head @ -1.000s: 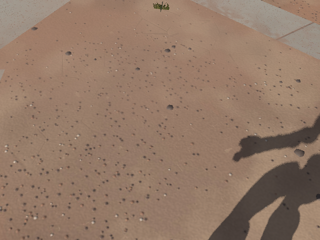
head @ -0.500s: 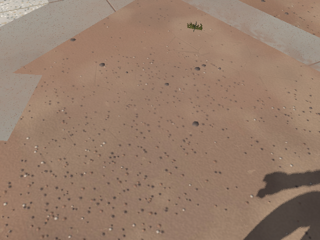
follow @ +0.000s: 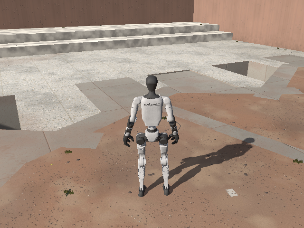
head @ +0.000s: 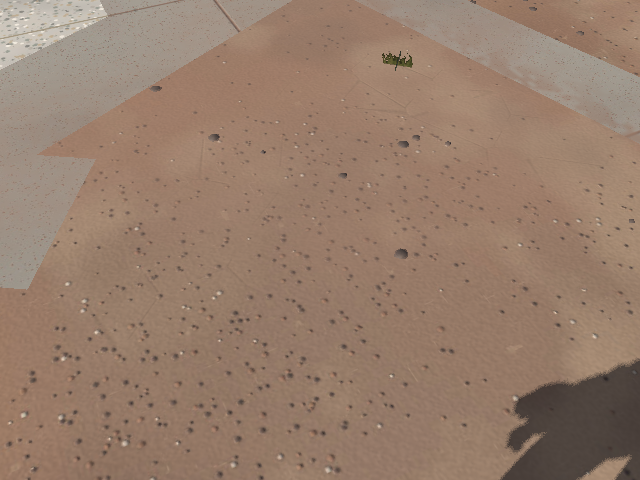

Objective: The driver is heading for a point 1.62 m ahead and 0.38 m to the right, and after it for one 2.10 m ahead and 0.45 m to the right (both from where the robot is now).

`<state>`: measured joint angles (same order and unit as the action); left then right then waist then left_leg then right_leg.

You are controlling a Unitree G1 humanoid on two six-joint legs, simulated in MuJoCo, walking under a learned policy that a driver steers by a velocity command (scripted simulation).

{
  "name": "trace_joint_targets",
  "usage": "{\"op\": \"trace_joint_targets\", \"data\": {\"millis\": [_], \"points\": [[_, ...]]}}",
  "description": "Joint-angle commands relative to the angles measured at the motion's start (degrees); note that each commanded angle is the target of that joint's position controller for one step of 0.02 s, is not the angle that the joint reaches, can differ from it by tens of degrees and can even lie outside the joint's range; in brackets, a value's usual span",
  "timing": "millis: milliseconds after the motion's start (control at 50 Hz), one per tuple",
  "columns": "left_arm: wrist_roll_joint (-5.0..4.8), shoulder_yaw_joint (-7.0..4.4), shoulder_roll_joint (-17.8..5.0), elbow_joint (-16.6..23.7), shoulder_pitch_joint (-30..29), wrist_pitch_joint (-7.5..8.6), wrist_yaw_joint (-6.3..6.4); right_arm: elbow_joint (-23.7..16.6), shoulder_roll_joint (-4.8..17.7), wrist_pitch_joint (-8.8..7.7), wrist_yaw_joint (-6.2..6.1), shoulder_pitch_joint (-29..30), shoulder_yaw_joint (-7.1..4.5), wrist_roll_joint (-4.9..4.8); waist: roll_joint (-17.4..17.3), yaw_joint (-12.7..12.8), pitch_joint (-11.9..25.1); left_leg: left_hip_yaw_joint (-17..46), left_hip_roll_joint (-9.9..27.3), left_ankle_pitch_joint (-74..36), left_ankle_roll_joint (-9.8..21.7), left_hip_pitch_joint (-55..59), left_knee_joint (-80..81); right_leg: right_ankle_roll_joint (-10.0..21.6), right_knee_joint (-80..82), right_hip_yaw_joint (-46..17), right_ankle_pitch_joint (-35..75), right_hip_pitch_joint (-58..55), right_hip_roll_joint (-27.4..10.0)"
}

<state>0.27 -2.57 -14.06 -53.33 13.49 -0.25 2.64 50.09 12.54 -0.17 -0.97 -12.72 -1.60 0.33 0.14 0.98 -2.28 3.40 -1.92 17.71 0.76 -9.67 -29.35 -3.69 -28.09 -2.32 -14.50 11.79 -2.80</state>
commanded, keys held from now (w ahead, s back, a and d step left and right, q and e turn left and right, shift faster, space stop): no key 0.02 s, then w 0.98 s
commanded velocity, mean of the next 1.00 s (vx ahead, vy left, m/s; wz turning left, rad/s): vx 0.37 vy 0.00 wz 0.00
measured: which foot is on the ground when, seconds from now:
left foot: down 0.00-0.26, up 0.28-0.72, down 0.74-1.00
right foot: down 0.00-0.74, up 0.76-1.00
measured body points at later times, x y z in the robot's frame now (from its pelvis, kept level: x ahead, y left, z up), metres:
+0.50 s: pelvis +0.11 -0.05 +0.01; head +0.13 -0.07 +0.46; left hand +0.05 +0.20 -0.12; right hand +0.27 -0.31 -0.11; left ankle +0.20 +0.12 -0.67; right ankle +0.03 -0.13 -0.74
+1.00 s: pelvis +0.39 +0.01 +0.01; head +0.41 +0.01 +0.46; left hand +0.53 +0.28 -0.11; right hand +0.41 -0.26 -0.13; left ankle +0.39 +0.09 -0.74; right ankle +0.48 -0.16 -0.66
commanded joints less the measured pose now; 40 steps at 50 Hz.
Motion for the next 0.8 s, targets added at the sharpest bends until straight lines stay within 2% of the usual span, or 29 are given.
{"op": "trace_joint_targets", "data": {"millis": [20, 40, 80, 120, 140, 160, 200, 220, 240, 260, 280, 300, 320, 340, 360, 380, 400, 440, 500, 560, 620, 660, 680, 700, 720, 740, 760, 780, 800], "points": [[-0.06, -1.23, -6.16, 0.93, 0.88, 0.48, 0.35, -1.17, 6.14, -0.60, -0.26, -0.59, -1.31, -0.08, -0.86, -0.17, 0.86, 2.69, 3.02, -11.38, 0.97, -3.30, 6.58, 0.43, 2.79, 0.52, 9.11, -2.46, 0.22], [-0.08, -1.07, -5.51, 0.02, 1.87, 0.39, 0.40, -0.25, 6.02, -0.47, -0.39, -1.55, -1.28, -0.13, -1.42, -0.19, 1.99, 2.48, 2.63, -5.41, 1.21, -2.84, 7.39, 0.51, 2.40, 1.70, 4.33, -2.78, 1.17], [-0.72, -1.07, -5.09, -0.33, 1.13, 0.44, 0.51, 0.43, 8.73, 0.02, -0.71, -2.54, -2.16, -0.80, -4.59, -1.35, -0.80, 5.91, 3.88, 17.68, 4.04, -4.67, 10.53, 1.46, -3.23, 5.46, -10.20, 2.39, 4.50], [-1.16, -0.76, -4.04, 1.41, -1.84, 1.81, 0.11, 0.71, 11.70, -0.45, -0.68, -4.91, -2.95, -1.25, -10.85, -3.07, -5.31, 18.45, 12.35, 32.16, 9.42, -5.47, 17.80, 2.77, -12.37, 5.99, -12.86, 11.24, 4.70], [-1.62, -0.59, -3.69, 2.16, -2.98, 2.90, -0.35, 0.92, 12.38, -1.06, -0.72, -5.31, -3.23, -1.54, -12.26, -3.38, -7.57, 24.17, 16.05, 32.27, 11.98, -7.26, 20.20, 4.10, -15.96, 3.53, -12.12, 13.03, 2.76], [-2.06, -0.70, -3.91, 2.30, -2.81, 3.92, -0.94, 0.81, 11.87, -1.70, -0.73, -4.51, -3.13, -1.53, -12.30, -2.73, -8.59, 25.97, 17.76, 29.07, 13.09, -6.42, 20.69, 5.47, -17.51, 1.96, -13.25, 15.26, 1.17], [-2.42, -0.68, -3.87, 1.38, -0.13, 5.56, -2.20, -0.02, 10.76, -2.21, -0.58, -1.09, -2.88, -2.18, -10.46, -0.17, -7.50, 21.53, 16.63, 21.08, 11.51, -5.42, 18.27, 7.95, -8.96, 1.98, -13.29, 11.18, 0.01], [-2.26, -0.96, -3.74, -1.11, 4.99, 6.06, -2.59, -0.73, 10.59, -2.01, -0.48, 2.16, -2.79, -2.65, -8.62, 2.81, -5.44, 15.87, 13.23, 16.38, 9.30, -9.66, 15.62, 8.41, -0.29, 4.22, -5.36, 0.20, 1.55], [-1.55, -1.54, -4.23, -4.03, 10.11, 6.08, -2.76, -1.18, 9.32, -1.98, -0.40, 3.21, -2.45, -2.30, -5.75, 4.51, -3.01, 10.57, 9.13, 10.68, 7.16, -13.52, 9.79, 7.30, 2.08, 4.42, 0.81, -9.39, 3.45], [-0.99, -2.30, -6.73, -5.76, 16.74, 6.09, -2.71, -1.92, 5.71, -2.35, -0.18, 4.08, -1.37, -1.51, 3.77, 6.45, 0.27, 2.78, 3.82, 5.16, 3.71, -19.00, -5.68, 8.61, 7.45, -7.30, -3.66, -17.33, -4.10], [-1.11, -3.86, -14.55, -6.20, 22.06, 6.33, -3.33, -4.52, 4.23, -3.27, -0.48, 4.34, -1.14, -1.53, 18.82, 6.88, 2.04, -2.96, -2.68, 11.57, 0.63, -29.69, -21.65, 16.63, 17.49, -32.54, -12.51, -22.62, -16.94], [-0.25, -2.52, -11.18, -5.36, 18.43, 6.90, -3.56, -4.47, 7.40, -4.08, -0.49, 4.18, -1.94, -2.81, 13.22, 4.82, -0.81, 2.12, 0.06, 15.31, 1.18, -34.18, -32.24, 20.06, 20.16, -39.97, -19.60, -18.85, -20.54], [-0.51, -1.58, -7.94, -3.75, 13.50, 7.24, -3.38, -3.83, 8.05, -4.79, 0.04, 3.27, -2.10, -3.49, 8.54, 2.80, -5.16, 3.39, 3.32, 9.50, 2.45, -37.39, -35.91, 18.77, 20.12, -34.02, -20.09, -16.84, -18.77], [-0.55, -1.23, -7.10, -2.71, 10.80, 7.31, -3.39, -2.68, 7.74, -5.25, 0.41, 2.39, -2.11, -3.22, 6.75, 1.85, -5.36, 2.18, 5.22, 3.90, 3.24, -37.64, -35.88, 16.54, 20.33, -27.49, -16.59, -16.47, -15.76], [-0.74, -0.91, -6.65, -2.31, 9.71, 7.18, -3.51, -2.53, 8.17, -5.58, 0.59, 3.22, -2.45, -2.49, 5.31, 1.59, -5.45, 1.33, 6.60, -0.56, 3.38, -38.09, -33.76, 14.77, 20.63, -22.53, -9.73, -16.96, -14.04], [-0.56, -0.32, -5.05, -2.51, 10.26, 6.88, -3.50, -2.57, 8.32, -5.66, 0.96, 4.37, -2.76, -1.84, 5.25, 1.69, -4.61, 0.56, 7.64, -3.93, 3.14, -36.32, -31.43, 13.22, 20.77, -17.42, -2.32, -16.81, -12.01], [-0.36, 0.08, -3.96, -3.03, 11.93, 6.51, -3.39, -2.41, 7.47, -5.59, 1.42, 4.61, -2.72, -1.57, 5.95, 1.94, -3.44, -0.81, 7.64, -6.10, 2.59, -34.81, -29.88, 12.66, 20.67, -13.62, 4.19, -17.05, -10.37], [-0.30, 0.20, -4.50, -3.76, 14.45, 5.90, -2.86, -2.92, 5.48, -5.22, 1.96, 6.49, -2.34, -1.35, 5.67, 2.37, -2.60, -3.01, 7.20, -8.89, 0.92, -34.80, -26.31, 13.21, 20.39, -9.07, 14.39, -17.36, -9.23], [-0.05, 0.07, -6.53, -3.39, 14.29, 5.23, -1.90, -5.67, 3.53, -5.01, 2.19, 13.68, -1.37, -1.42, 4.35, 3.33, -4.23, -4.70, 6.09, -14.52, -0.98, -32.02, -14.95, 13.36, 22.10, -5.02, 17.20, -12.73, -8.03], [-0.40, -0.17, -7.64, -3.89, 16.01, 5.23, -1.48, -7.46, 3.75, -5.11, 2.71, 18.90, -0.90, -1.83, 5.30, 4.31, -5.93, -6.02, 4.48, -19.97, -1.10, -26.73, -6.24, 13.60, 24.01, -3.04, 15.55, -9.55, -8.18], [-1.18, -0.58, -7.88, -4.69, 16.58, 5.10, -1.36, -9.00, 4.89, -5.38, 3.43, 21.58, -0.85, -2.12, 5.29, 3.38, -7.27, -4.61, 4.45, -20.54, 0.73, -25.84, -1.90, 13.36, 23.16, -2.46, 18.07, -12.90, -10.64], [-1.25, -1.09, -8.63, -4.57, 15.60, 4.68, -1.33, -9.20, 6.50, -5.71, 3.83, 20.57, -1.34, -2.03, 5.30, 1.36, -5.54, -4.57, 3.74, -17.93, 2.55, -23.23, -0.28, 12.39, 19.51, -1.72, 26.65, -16.83, -12.02], [-1.01, -1.41, -9.40, -4.24, 14.79, 4.39, -1.34, -8.71, 7.79, -5.77, 3.80, 18.11, -1.93, -1.96, 6.17, -0.42, -2.99, -5.45, 2.35, -16.14, 3.54, -19.02, -0.46, 11.79, 15.73, -1.23, 36.69, -18.23, -12.20], [-0.69, -1.67, -9.99, -3.94, 13.98, 3.90, -1.37, -7.26, 9.54, -5.70, 3.53, 12.55, -2.89, -1.95, 7.19, -3.52, 1.24, -6.77, 0.45, -14.56, 4.84, -11.52, -0.94, 11.05, 8.70, -0.24, 47.65, -18.52, -11.55], [-0.29, -1.45, -9.42, -3.49, 13.37, 3.35, -1.39, -4.14, 11.73, -5.43, 3.04, 2.57, -4.25, -2.15, 6.77, -8.25, 7.27, -7.52, -0.65, -14.87, 6.53, 1.13, -0.47, 9.52, -2.82, 1.49, 51.96, -15.13, -9.06], [0.54, -0.59, -7.72, -2.05, 13.71, 3.25, -1.41, -1.74, 15.09, -5.09, 2.36, -8.24, -5.24, -1.47, 1.73, -11.62, 15.21, 4.16, 9.22, -11.75, 10.05, 19.98, -2.41, 8.07, -20.28, 2.28, 36.04, -1.23, -6.36], [0.12, 2.04, 2.17, -1.76, 22.16, 4.47, -2.31, 0.05, 18.68, -4.99, 2.80, -12.44, -5.77, -0.93, -15.55, -6.31, 25.21, 34.65, 23.94, 4.63, 20.47, 37.28, 6.02, 4.44, -41.73, 0.79, -10.97, 19.59, 5.91], [-1.69, 0.77, -3.70, -2.10, 17.58, 6.22, -2.59, 0.20, 12.62, -5.11, 2.96, -10.36, -4.17, -1.30, -11.21, -8.33, 21.60, 41.23, 22.82, 10.85, 18.81, 33.20, 13.87, 5.66, -49.16, -6.47, -17.30, 25.87, 4.67], [-3.35, -0.41, -7.54, 0.55, 10.82, 7.27, -2.70, -0.51, 10.44, -5.42, 2.81, -4.42, -3.43, -1.33, -9.17, -6.83, 11.02, 31.75, 21.09, 7.19, 15.81, 24.19, 14.96, 6.71, -50.38, -4.88, -12.86, 30.09, 1.60]]}}
Velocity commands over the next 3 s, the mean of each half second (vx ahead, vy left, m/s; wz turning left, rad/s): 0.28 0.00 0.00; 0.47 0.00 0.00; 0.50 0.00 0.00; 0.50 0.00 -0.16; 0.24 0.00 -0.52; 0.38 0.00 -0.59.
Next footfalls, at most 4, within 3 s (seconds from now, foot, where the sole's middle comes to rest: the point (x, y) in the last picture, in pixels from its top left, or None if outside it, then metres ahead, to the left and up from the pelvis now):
0.74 left None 0.43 0.09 -0.77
1.26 right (402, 386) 0.73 -0.15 -0.77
1.82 left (302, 279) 1.04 0.09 -0.77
2.32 right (394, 227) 1.23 -0.16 -0.77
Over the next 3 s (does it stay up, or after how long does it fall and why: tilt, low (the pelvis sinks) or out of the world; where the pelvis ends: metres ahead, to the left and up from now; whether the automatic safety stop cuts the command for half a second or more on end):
stays up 1.29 -0.07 0.01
